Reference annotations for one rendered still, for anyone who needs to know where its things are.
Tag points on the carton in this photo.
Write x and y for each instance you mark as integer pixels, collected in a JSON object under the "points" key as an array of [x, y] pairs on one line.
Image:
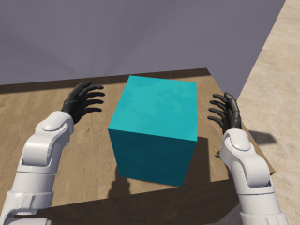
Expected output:
{"points": [[153, 130]]}

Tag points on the left robot hand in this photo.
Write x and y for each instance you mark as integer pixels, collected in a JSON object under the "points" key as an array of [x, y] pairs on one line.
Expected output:
{"points": [[78, 99]]}

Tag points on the right robot forearm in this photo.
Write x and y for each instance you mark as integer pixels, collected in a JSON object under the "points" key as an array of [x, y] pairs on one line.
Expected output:
{"points": [[252, 180]]}

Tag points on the left robot forearm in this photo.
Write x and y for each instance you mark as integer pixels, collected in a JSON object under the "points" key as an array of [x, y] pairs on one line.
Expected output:
{"points": [[32, 188]]}

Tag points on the pedestal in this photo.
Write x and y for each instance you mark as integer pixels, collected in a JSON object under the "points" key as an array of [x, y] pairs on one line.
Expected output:
{"points": [[88, 188]]}

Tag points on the right robot hand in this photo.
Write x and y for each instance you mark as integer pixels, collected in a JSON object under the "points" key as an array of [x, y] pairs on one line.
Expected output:
{"points": [[230, 115]]}

